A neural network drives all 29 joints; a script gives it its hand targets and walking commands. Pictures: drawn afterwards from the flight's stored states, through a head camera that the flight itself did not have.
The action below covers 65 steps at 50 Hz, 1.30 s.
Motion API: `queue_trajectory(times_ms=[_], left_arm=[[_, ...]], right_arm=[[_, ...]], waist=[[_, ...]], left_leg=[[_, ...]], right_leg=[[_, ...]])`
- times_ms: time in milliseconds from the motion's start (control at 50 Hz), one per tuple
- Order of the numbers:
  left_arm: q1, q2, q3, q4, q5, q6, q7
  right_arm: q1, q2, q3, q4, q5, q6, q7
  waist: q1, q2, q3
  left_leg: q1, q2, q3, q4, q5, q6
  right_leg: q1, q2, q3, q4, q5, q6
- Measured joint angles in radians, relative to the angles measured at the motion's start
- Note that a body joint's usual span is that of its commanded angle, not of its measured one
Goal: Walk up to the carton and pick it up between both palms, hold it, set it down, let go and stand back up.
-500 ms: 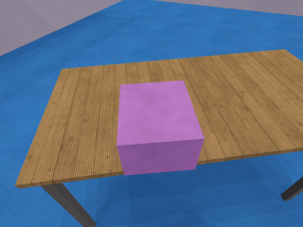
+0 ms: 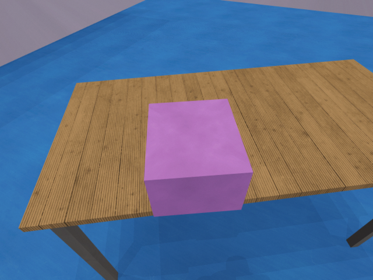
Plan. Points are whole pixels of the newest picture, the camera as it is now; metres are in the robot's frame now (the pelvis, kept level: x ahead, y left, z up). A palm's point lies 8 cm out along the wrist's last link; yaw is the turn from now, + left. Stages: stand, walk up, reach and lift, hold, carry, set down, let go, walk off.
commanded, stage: stand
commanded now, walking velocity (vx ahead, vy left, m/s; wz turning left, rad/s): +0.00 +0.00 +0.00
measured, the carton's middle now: (192, 154) +0.45 +0.00 +0.02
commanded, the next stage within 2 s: none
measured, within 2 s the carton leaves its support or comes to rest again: neither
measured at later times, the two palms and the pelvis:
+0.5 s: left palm out of the picture +0.01 +0.25 -0.13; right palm out of the picture +0.01 -0.25 -0.13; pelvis +0.00 +0.00 +0.00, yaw +0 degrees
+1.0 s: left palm out of the picture +0.02 +0.24 -0.13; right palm out of the picture +0.02 -0.25 -0.13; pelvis +0.01 -0.01 +0.00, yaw +0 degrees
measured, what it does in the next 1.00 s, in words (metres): stands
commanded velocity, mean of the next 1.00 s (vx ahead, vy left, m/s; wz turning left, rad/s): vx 0.00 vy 0.00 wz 0.00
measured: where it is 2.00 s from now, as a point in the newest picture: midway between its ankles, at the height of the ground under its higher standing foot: outside the picture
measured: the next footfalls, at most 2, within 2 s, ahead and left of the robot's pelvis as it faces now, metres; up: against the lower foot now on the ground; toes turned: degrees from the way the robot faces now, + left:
none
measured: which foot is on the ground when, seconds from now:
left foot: down 0.00-1.00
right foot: down 0.00-1.00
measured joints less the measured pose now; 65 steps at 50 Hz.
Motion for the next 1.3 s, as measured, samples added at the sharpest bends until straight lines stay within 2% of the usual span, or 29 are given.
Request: queue_trajectory(times_ms=[1300], left_arm=[[-0.015, -0.028, 0.006, 0.061, -0.003, 0.003, 0.013]], right_arm=[[-0.021, 0.025, 0.002, 0.085, 0.002, 0.005, -0.013]], waist=[[-0.001, 0.0, 0.011]], left_leg=[[0.023, 0.009, -0.007, -0.026, -0.004, -0.013]], right_leg=[[0.019, 0.011, 0.015, -0.026, -0.001, -0.007]])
